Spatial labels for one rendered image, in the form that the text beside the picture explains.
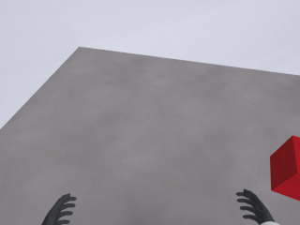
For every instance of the carton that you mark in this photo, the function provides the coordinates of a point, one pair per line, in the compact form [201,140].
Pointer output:
[285,169]

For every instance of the robot left hand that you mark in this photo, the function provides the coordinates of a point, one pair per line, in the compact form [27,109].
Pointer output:
[55,213]

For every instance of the robot right hand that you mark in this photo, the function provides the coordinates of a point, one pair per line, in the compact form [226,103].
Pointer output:
[257,207]

